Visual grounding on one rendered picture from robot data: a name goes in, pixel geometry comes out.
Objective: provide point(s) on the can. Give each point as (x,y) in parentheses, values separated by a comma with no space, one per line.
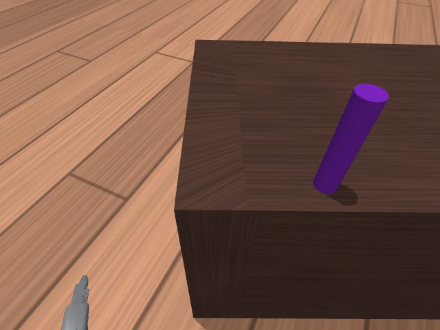
(362,110)

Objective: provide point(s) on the left robot hand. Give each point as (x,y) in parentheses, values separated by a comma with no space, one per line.
(77,314)

